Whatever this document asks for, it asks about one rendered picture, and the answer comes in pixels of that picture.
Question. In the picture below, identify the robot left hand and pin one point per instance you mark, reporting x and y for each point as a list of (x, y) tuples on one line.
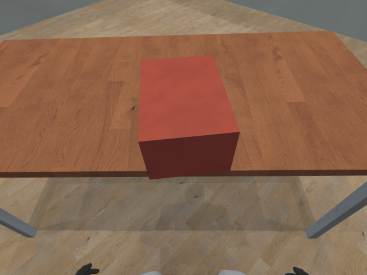
[(86, 270)]

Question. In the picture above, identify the carton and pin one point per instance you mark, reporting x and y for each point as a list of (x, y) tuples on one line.
[(186, 123)]

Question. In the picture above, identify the table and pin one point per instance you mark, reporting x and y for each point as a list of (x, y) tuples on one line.
[(69, 107)]

